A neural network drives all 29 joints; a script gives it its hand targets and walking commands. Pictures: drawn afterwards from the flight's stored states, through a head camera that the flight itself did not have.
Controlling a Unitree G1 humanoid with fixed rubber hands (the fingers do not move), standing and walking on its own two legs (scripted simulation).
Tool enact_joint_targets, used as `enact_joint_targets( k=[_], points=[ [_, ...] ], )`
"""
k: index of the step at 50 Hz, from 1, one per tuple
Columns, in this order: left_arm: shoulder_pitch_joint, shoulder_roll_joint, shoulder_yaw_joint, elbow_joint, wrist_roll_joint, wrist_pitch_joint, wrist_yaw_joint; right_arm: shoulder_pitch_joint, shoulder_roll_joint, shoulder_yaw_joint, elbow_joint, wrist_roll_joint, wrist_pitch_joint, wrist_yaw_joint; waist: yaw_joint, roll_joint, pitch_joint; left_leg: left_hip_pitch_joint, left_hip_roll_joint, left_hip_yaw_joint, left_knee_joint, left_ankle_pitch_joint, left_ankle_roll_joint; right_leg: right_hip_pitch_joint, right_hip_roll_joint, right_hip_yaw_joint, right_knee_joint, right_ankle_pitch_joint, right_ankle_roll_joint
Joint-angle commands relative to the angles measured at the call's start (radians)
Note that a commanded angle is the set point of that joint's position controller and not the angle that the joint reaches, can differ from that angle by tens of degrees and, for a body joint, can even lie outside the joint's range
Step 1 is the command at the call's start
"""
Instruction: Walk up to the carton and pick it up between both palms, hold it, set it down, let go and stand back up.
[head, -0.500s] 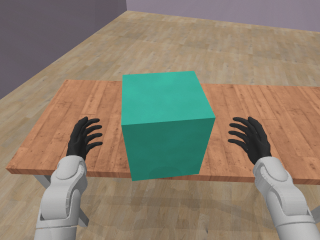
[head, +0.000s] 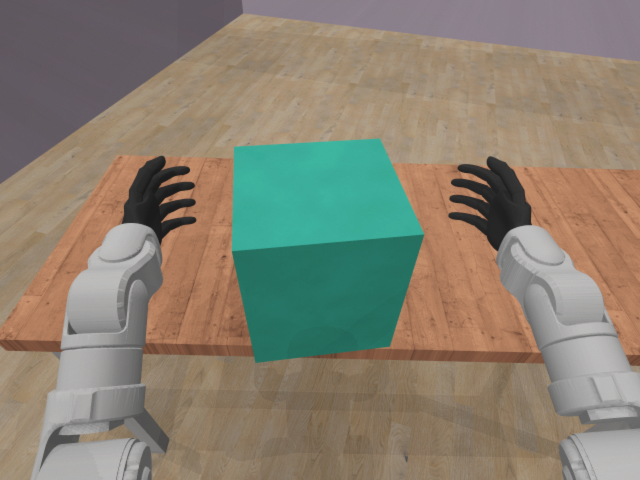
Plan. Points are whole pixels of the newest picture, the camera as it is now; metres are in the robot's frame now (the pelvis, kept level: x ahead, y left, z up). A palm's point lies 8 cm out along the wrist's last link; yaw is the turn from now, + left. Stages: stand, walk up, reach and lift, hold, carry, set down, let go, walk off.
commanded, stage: reach and lift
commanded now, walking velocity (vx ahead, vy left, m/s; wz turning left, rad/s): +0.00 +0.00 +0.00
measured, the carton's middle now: (316, 252) +0.44 +0.00 +0.05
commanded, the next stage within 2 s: none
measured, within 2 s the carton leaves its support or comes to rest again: neither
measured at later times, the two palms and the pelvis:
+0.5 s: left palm (136, 157) +0.42 +0.20 +0.23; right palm (508, 153) +0.43 -0.22 +0.23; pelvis +0.00 +0.01 +0.00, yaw +0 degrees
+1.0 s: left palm (157, 209) +0.42 +0.20 +0.15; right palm (462, 202) +0.43 -0.18 +0.15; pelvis -0.01 +0.01 +0.00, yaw +1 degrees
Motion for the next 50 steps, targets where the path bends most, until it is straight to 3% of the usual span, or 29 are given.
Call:
enact_joint_targets(
  k=[1, 17, 25, 29, 36, 45, 48, 50],
  points=[
    [-0.381, 0.134, 0.014, -0.088, -0.005, -0.019, 0.005, -0.422, -0.174, -0.050, -0.056, 0.019, -0.019, 0.016, 0.007, 0.004, -0.391, 0.054, -0.031, -0.026, -0.004, 0.210, 0.030, 0.183, -0.030, 0.032, 0.016, 0.433, 0.089],
    [-0.685, 0.160, -0.036, 0.121, -0.024, -0.013, 0.037, -0.728, -0.284, -0.040, 0.266, 0.042, -0.034, 0.095, 0.012, 0.033, -0.492, 0.118, -0.017, -0.049, 0.050, 0.337, -0.015, 0.088, -0.008, -0.008, 0.002, 0.442, 0.072],
    [-0.805, 0.186, -0.053, 0.277, -0.030, -0.044, 0.043, -0.872, -0.275, 0.005, 0.390, 0.047, -0.036, 0.112, 0.031, -0.006, -0.522, 0.032, -0.022, -0.045, 0.044, 0.296, 0.004, 0.133, -0.016, 0.004, 0.017, 0.468, 0.084],
    [-0.852, 0.189, -0.063, 0.366, -0.030, -0.076, 0.037, -0.908, -0.263, 0.011, 0.455, 0.039, -0.047, 0.109, 0.031, 0.001, -0.516, -0.006, -0.022, -0.040, 0.034, 0.253, 0.008, 0.143, -0.025, 0.013, 0.015, 0.452, 0.087],
    [-0.798, 0.161, -0.067, 0.507, 0.000, -0.177, 0.018, -0.847, -0.188, 0.030, 0.564, 0.008, -0.088, 0.101, 0.035, -0.015, -0.474, -0.040, -0.026, -0.039, 0.029, 0.223, 0.016, 0.155, -0.028, 0.011, 0.011, 0.402, 0.090],
    [-0.821, 0.121, -0.076, 0.435, 0.015, -0.338, 0.035, -0.836, -0.142, -0.078, 0.455, -0.102, -0.217, 0.071, 0.023, 0.043, -0.568, 0.053, -0.023, -0.032, 0.073, 0.287, -0.026, 0.065, -0.002, -0.030, 0.003, 0.329, 0.074],
    [-0.858, 0.109, -0.095, 0.436, 0.006, -0.392, 0.056, -0.857, -0.127, -0.107, 0.431, -0.133, -0.256, 0.062, 0.024, 0.071, -0.637, 0.059, -0.020, -0.031, 0.090, 0.288, -0.033, 0.032, -0.002, -0.038, 0.015, 0.306, 0.066],
    [-0.871, 0.102, -0.107, 0.497, 0.005, -0.418, 0.065, -0.864, -0.119, -0.119, 0.479, -0.150, -0.273, 0.059, 0.027, 0.076, -0.637, 0.048, -0.014, -0.032, 0.100, 0.278, -0.036, -0.008, -0.001, -0.039, 0.019, 0.278, 0.064]
  ],
)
